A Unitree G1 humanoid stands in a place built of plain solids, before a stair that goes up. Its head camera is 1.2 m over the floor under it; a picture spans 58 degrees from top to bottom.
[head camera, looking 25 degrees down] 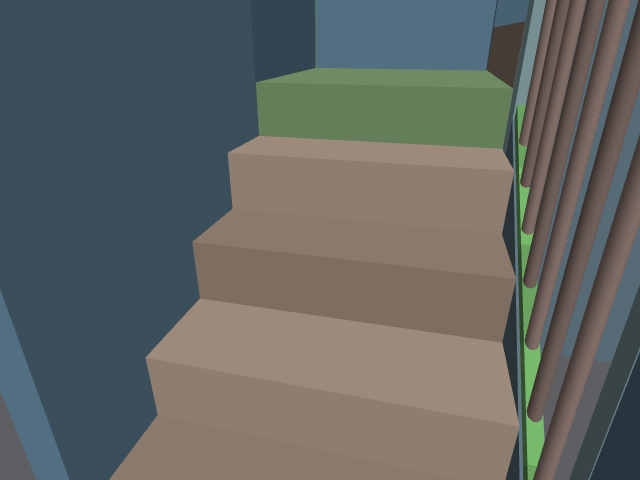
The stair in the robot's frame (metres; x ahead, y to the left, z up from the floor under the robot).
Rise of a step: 0.21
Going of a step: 0.30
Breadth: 0.95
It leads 14 degrees to the right of straight ahead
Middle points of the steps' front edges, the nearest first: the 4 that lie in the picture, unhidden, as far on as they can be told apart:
0.81 0.01 0.42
1.11 -0.06 0.63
1.40 -0.13 0.83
1.69 -0.21 1.04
